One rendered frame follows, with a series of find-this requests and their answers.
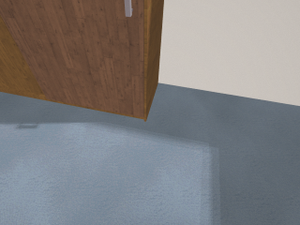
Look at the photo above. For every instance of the handle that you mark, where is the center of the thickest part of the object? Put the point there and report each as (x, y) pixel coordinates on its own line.
(128, 8)

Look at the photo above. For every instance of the wardrobe door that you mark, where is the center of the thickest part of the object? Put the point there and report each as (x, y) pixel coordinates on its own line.
(82, 52)
(14, 71)

